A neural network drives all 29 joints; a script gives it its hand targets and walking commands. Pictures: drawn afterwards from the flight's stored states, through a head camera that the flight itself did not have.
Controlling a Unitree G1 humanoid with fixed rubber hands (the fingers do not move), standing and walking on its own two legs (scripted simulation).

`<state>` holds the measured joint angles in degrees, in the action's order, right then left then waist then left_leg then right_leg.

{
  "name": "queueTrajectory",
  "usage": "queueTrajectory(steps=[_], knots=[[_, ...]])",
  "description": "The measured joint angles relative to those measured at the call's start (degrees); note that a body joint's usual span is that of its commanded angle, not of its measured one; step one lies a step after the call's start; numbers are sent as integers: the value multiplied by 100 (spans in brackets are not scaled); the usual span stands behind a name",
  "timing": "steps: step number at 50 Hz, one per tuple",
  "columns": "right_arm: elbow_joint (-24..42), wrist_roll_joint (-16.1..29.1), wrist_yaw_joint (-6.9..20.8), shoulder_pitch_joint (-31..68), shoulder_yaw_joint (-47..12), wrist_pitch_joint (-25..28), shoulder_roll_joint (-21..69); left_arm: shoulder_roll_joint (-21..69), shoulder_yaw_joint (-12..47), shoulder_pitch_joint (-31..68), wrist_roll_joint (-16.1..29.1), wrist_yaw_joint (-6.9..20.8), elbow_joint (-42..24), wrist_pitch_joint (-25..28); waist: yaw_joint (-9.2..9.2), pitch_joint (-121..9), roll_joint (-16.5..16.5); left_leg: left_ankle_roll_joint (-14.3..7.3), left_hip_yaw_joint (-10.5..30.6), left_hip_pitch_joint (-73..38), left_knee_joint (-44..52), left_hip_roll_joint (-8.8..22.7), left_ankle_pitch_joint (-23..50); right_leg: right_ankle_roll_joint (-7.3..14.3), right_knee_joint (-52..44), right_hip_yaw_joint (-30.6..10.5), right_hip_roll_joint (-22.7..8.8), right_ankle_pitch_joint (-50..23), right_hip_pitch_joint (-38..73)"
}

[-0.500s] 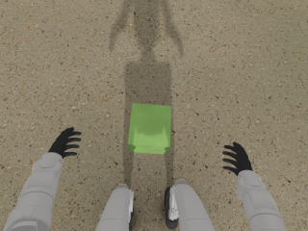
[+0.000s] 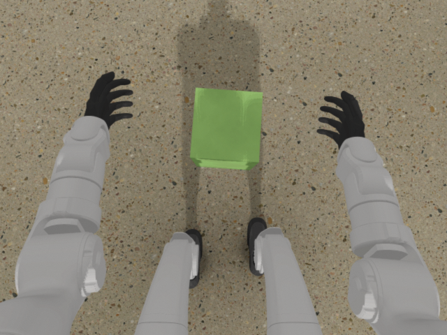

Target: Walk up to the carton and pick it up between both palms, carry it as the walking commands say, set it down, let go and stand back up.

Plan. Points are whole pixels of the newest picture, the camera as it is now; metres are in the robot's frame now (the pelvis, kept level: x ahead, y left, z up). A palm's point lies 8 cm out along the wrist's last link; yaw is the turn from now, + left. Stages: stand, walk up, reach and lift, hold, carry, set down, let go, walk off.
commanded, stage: reach and lift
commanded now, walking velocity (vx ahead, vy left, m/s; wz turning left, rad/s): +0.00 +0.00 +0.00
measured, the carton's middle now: (226, 134) +0.52 -0.01 -0.54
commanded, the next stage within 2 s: none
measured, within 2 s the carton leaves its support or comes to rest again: neither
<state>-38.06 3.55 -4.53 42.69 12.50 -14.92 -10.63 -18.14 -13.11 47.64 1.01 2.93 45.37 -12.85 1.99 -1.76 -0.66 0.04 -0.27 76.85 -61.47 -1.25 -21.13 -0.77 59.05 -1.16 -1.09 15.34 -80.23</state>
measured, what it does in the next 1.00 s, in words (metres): lowers itself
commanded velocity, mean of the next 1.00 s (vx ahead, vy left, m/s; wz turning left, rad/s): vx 0.00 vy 0.00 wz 0.00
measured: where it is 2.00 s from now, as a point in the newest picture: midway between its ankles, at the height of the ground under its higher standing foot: (225, 262)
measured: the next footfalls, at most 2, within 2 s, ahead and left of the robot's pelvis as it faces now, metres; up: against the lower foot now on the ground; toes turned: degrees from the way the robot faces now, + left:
none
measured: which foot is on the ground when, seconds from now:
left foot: down 0.00-1.00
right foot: down 0.00-1.00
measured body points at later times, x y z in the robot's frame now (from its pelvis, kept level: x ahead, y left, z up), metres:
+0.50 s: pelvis +0.02 -0.01 -0.02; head +0.34 -0.01 +0.29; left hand +0.53 +0.19 -0.15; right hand +0.51 -0.18 -0.16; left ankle +0.05 +0.12 -0.63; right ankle +0.09 -0.13 -0.63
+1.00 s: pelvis -0.02 -0.01 -0.15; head +0.34 +0.00 +0.11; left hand +0.53 +0.19 -0.30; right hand +0.52 -0.18 -0.31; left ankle +0.05 +0.12 -0.63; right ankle +0.09 -0.13 -0.63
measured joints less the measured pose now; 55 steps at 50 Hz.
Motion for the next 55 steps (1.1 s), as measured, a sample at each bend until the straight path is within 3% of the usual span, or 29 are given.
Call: queueTrajectory(steps=[15, 22, 30, 46, 50, 55], knots=[[-179, -568, -160, 1464, 562, 351, 289, 167, -407, 1397, -243, 9, 268, 363, -163, -132, 15, 54, 63, 1044, -179, 8, -47, 15, 173, -27, 81, 40, -1042], [69, -862, -110, 1363, 755, 486, 520, 400, -672, 1295, -482, 7, 2, 465, -154, -323, 62, 70, 128, 1358, -209, -24, -96, -19, 217, -84, 129, 116, -1341], [-158, -958, -87, 1404, 919, 621, 554, 451, -659, 1398, -499, -94, 217, 557, -132, -434, 60, 105, 207, 1910, -664, -85, -251, -42, 688, -129, 169, 303, -1877], [-259, -364, -357, 2174, 573, 392, 122, 100, -60, 2163, 80, -520, 200, 274, -106, 179, 9, 193, 325, 3492, -3045, -186, -936, -71, 2983, -74, 263, 936, -3431], [-152, -120, -451, 2602, 423, 247, -115, -109, 123, 2588, 282, -633, 77, 122, -111, 1130, 1, 196, 316, 3377, -3584, -202, -1067, -94, 3500, -80, 287, 1041, -3321], [210, 389, -649, 3556, 46, -25, -597, -567, 423, 3538, 637, -826, -313, -153, -126, 3364, -9, 171, 275, 2545, -4208, -207, -1269, -131, 4107, -114, 327, 1209, -2507]])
